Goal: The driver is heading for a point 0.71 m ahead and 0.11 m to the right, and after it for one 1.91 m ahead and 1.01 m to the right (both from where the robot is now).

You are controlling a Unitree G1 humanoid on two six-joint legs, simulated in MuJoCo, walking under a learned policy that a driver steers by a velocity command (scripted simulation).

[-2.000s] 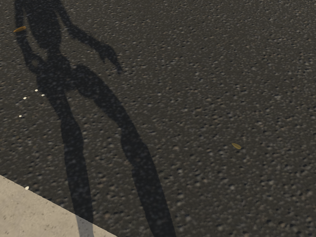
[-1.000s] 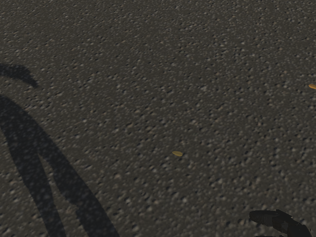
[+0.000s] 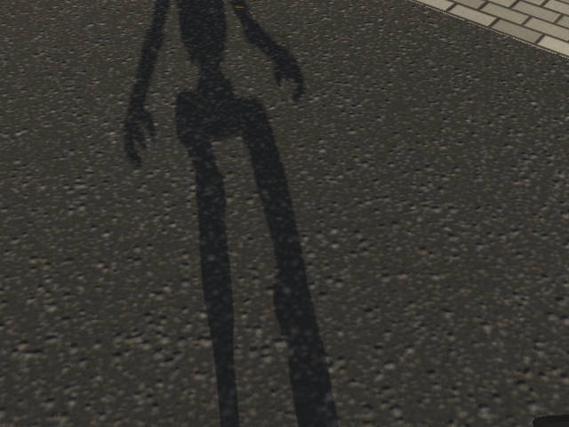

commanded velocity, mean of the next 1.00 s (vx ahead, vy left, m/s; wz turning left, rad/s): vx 1.00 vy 0.00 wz -0.30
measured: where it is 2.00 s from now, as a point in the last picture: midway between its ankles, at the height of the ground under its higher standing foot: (449, 107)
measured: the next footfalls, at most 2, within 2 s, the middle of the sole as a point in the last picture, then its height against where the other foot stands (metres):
left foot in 0.20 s outside the picture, level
right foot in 0.66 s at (314, 299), level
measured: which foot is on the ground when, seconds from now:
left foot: up 0.00-0.18, down 0.20-0.66, up 0.68-1.00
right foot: down 0.00-0.18, up 0.20-0.64, down 0.66-1.00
